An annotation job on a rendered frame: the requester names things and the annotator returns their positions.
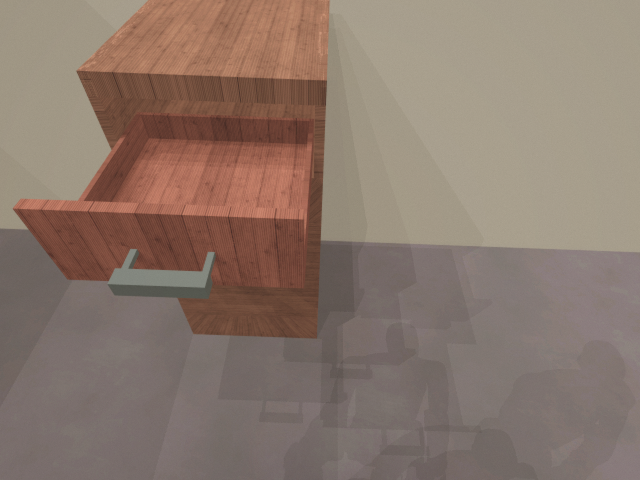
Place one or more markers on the drawer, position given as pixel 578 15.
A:
pixel 177 186

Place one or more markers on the handle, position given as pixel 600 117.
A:
pixel 127 281

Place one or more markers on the cabinet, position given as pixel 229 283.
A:
pixel 261 58

